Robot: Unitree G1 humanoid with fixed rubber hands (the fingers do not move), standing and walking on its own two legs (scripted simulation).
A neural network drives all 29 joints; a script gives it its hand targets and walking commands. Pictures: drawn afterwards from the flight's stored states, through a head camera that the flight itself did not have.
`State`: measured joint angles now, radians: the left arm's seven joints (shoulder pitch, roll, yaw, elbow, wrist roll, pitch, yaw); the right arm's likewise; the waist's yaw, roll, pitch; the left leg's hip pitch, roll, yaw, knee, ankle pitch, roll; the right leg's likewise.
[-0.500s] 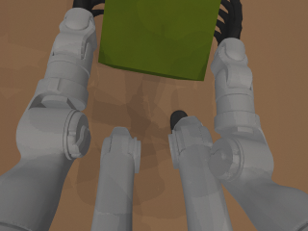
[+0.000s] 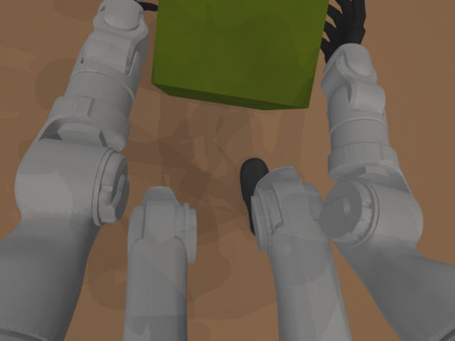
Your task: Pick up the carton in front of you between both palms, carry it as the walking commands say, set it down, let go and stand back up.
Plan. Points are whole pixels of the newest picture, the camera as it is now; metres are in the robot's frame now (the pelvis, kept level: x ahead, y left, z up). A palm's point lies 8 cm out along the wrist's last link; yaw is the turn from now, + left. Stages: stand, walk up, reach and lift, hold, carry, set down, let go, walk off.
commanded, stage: set down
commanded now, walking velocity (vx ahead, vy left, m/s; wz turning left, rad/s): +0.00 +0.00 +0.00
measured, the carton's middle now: (231, 40) +0.52 -0.08 -0.26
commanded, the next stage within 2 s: none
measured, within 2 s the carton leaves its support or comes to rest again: rests again in 0.40 s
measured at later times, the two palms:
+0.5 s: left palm (132, 13) +0.54 +0.07 -0.19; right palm (343, 44) +0.49 -0.23 -0.17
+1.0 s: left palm (98, 16) +0.55 +0.12 -0.22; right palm (349, 59) +0.47 -0.26 -0.20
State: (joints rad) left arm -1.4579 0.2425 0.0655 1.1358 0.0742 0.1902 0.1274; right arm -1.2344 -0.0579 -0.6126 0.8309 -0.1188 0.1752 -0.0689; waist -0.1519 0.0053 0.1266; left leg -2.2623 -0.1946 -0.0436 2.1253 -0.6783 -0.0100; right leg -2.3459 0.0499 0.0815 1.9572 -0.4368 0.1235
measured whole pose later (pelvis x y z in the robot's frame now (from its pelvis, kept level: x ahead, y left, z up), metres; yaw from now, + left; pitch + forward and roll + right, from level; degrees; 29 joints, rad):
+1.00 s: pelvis -0.01 -0.02 -0.02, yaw +1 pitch +40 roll -4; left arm -1.52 0.45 -0.10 1.18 -0.08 0.10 0.04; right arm -1.35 -0.26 -0.45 1.19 0.10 0.00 -0.09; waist -0.15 -0.04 0.33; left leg -2.25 -0.09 -0.04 2.22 -0.66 0.00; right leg -2.31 0.00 0.01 2.05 -0.43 0.07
